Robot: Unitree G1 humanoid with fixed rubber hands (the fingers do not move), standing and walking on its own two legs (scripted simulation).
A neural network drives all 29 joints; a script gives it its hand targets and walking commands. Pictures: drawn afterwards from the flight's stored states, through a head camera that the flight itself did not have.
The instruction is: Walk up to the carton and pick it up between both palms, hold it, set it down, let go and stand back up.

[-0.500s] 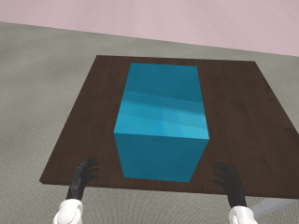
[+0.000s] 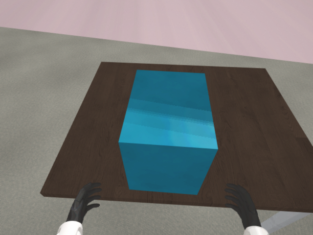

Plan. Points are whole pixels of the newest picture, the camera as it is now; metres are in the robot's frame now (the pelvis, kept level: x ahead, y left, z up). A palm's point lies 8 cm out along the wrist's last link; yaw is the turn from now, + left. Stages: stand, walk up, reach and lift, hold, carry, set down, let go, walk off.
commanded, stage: set down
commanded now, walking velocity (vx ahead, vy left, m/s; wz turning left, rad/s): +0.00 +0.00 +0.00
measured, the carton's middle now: (166, 131) +0.42 -0.01 -0.01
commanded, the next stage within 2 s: let go in 0.76 s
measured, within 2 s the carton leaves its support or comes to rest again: neither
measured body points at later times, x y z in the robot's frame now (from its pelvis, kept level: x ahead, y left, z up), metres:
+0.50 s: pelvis +0.00 +0.00 +0.00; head +0.00 +0.01 +0.45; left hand +0.17 +0.23 -0.08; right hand +0.17 -0.22 -0.08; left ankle -0.03 +0.12 -0.74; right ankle +0.00 -0.12 -0.74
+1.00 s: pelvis +0.00 +0.00 +0.00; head +0.01 +0.00 +0.45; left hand +0.17 +0.23 -0.09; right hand +0.16 -0.22 -0.10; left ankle -0.03 +0.12 -0.74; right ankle +0.00 -0.12 -0.74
